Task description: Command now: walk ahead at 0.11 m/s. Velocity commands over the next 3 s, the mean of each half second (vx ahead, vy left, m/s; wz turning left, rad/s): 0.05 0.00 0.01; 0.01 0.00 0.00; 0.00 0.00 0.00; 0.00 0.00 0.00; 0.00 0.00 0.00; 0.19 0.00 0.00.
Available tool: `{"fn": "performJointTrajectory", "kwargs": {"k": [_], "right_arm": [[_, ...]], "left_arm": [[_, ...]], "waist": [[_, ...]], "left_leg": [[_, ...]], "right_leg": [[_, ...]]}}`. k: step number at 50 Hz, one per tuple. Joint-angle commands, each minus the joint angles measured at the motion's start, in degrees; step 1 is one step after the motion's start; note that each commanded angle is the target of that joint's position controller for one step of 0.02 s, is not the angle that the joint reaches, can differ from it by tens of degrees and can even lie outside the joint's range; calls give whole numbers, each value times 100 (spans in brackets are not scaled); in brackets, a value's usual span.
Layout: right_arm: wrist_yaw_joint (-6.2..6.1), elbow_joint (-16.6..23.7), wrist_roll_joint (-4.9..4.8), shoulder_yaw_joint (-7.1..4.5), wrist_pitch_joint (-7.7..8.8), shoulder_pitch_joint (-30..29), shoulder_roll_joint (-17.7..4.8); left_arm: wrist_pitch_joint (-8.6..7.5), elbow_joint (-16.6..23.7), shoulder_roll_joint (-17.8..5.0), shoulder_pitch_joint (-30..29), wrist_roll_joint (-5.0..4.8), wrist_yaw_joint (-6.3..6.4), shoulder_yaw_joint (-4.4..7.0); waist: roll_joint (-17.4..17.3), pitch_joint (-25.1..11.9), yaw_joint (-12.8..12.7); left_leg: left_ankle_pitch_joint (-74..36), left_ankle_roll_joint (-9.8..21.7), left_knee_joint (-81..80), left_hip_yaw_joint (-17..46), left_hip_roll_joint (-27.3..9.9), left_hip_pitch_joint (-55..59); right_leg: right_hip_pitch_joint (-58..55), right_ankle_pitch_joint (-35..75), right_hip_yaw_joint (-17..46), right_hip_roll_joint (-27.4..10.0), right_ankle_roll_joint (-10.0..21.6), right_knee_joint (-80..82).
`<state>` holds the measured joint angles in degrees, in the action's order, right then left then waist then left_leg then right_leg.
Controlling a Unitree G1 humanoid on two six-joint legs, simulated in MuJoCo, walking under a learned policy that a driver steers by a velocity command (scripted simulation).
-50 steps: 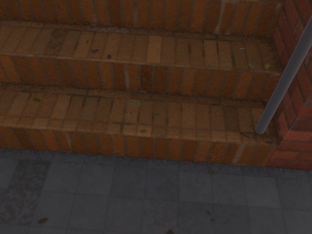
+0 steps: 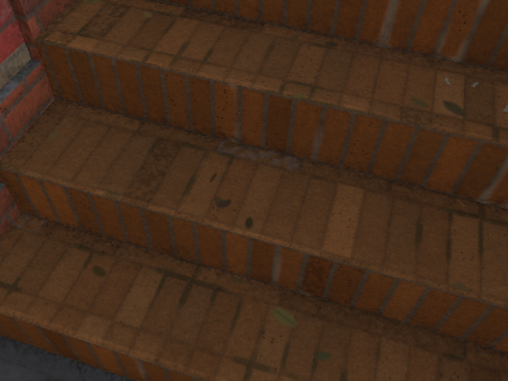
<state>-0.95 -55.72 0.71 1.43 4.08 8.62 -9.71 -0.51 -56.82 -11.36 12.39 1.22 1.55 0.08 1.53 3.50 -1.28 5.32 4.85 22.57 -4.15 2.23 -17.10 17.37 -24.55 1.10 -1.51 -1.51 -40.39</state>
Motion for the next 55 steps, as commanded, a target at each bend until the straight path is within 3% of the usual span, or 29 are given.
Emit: {"fn": "performJointTrajectory", "kwargs": {"k": [1, 3, 4, 5, 6, 8, 13, 19, 55], "right_arm": [[-14, 172, -42, -166, -20, -111, -804], [-3, 109, -69, -177, -103, -97, -790], [-4, 65, -74, -181, -134, -34, -756], [-2, 25, -97, -196, -181, 96, -714], [-3, -51, -90, -222, -222, 226, -700], [-18, -189, -43, -248, -209, 444, -697], [-23, -405, -23, -262, -155, 574, -635], [-56, -573, -30, -257, -176, 681, -617], [-132, -972, -32, -235, -269, 867, -461]], "left_arm": [[140, -236, -183, 925, 16, 59, 0], [125, -243, -232, 712, 78, 59, -30], [77, -191, -339, 622, 107, 58, -37], [22, -191, -527, 556, 77, 55, -10], [-22, -296, -592, 547, 1, 41, 21], [-128, -354, -376, 463, -45, 33, -21], [-183, -444, -349, 522, -58, 66, -20], [-177, -556, -387, 656, -63, 80, -17], [-150, -737, -256, 746, -61, 121, -53]], "waist": [[-796, -835, -191], [-668, -461, -186], [-630, -283, -151], [-413, -44, -35], [50, 142, 58], [332, -13, 171], [5, -123, 200], [-121, -130, 174], [-126, 32, 175]], "left_leg": [[119, 426, -907, 1047, -1272, -154], [2267, 43, -1220, 1176, -1084, -734], [2620, -144, -1302, 1255, -1014, -855], [2420, -267, -1330, 1185, -846, -716], [1827, -275, -1135, 1045, -722, -176], [1016, -202, -756, 983, -723, 521], [538, -181, -632, 912, -716, 710], [280, -201, -614, 879, -715, 796], [-82, -256, -558, 862, -767, 936]], "right_leg": [[-1097, 719, -195, 30, -9, 744], [-1411, 1426, -61, -76, 85, 1475], [-1406, 1351, 177, -302, 117, 1767], [-956, 970, 364, -415, 161, 1923], [-286, 617, 395, -361, 191, 2026], [-55, 731, 421, -397, 164, 2282], [-249, 996, 420, -430, 223, 2330], [-358, 1157, 404, -439, 263, 2329], [-609, 1425, 379, -419, 311, 2400]]}}
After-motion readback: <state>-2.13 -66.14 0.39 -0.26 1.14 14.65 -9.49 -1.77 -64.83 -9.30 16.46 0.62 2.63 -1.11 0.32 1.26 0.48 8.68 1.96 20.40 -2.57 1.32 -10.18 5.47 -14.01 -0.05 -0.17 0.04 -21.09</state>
